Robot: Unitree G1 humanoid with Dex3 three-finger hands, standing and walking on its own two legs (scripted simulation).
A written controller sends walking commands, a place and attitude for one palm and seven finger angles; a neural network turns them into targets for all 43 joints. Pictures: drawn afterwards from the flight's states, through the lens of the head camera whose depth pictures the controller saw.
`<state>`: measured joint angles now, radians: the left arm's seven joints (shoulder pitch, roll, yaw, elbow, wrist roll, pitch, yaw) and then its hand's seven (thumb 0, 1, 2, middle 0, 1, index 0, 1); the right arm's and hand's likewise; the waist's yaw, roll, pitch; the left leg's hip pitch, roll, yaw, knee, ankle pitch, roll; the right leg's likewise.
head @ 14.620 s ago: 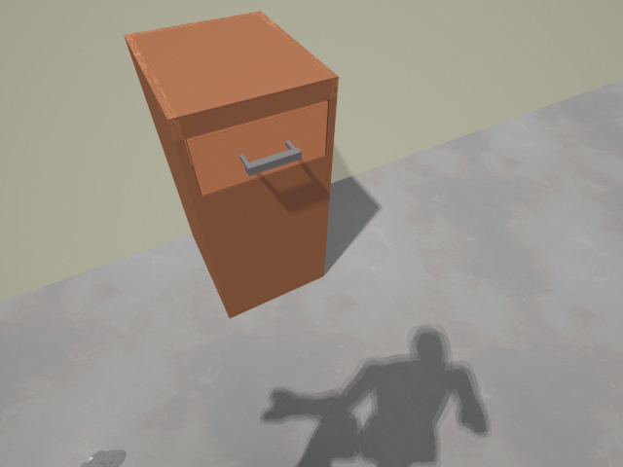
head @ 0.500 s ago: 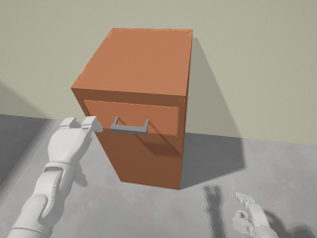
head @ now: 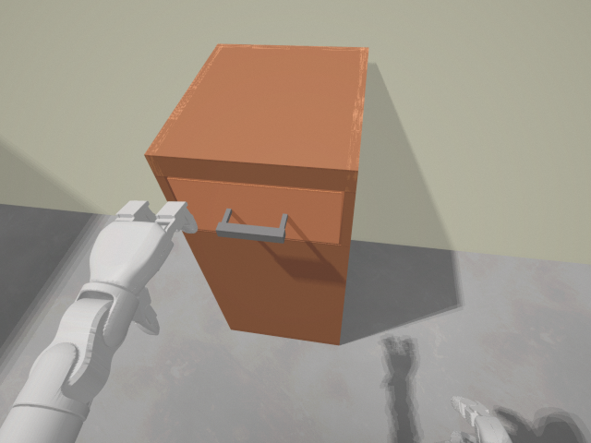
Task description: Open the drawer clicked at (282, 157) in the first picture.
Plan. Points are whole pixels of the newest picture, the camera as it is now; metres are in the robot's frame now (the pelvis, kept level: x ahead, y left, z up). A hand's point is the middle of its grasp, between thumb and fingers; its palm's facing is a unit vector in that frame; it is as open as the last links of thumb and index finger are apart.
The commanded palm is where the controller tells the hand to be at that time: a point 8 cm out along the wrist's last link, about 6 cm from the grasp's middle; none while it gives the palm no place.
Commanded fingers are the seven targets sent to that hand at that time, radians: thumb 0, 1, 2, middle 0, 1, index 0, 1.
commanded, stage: raise the hand with hooked fingers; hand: left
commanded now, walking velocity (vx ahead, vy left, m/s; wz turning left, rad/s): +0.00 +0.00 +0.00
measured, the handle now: (253, 224) +0.51 +0.16 -0.08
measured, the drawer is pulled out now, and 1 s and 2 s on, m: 0.00 0.00 0.00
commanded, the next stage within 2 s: move the hooked fingers above the handle in 0.02 s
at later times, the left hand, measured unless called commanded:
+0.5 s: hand (182, 252) +0.34 +0.21 +0.05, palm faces +0.01 -0.08 -1.00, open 13.8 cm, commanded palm +0.32 +0.22 +0.10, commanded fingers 0.00 -0.50 0.30 -0.30 -1.20 -0.30 -1.20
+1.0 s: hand (214, 240) +0.40 +0.19 +0.01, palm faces -0.04 -0.05 -1.00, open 13.8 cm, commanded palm +0.38 +0.20 +0.07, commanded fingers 0.00 -0.50 0.30 -0.30 -1.20 -0.30 -1.20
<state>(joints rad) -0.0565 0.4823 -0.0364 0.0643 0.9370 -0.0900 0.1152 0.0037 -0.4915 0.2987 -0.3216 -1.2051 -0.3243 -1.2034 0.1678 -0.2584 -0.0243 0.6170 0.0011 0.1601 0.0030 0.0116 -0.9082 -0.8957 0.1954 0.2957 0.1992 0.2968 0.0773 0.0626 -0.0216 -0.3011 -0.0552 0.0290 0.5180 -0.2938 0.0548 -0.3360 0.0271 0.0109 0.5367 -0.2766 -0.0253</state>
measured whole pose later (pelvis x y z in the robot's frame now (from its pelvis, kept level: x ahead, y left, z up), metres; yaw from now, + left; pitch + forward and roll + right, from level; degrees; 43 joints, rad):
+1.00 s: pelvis +0.00 -0.02 -0.01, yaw -1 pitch +11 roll +1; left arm -0.46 0.40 -0.09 0.67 1.04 -0.08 0.26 0.00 -0.49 0.30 -0.32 -1.20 -0.32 -1.20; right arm 0.24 -0.25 -0.05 0.65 0.01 0.16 -0.02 0.01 -0.91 -0.90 0.20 0.30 0.20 0.30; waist -0.01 0.04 -0.10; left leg -0.50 -0.03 0.03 0.65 -0.34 0.04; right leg -0.54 0.05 0.01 0.66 -0.32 -0.05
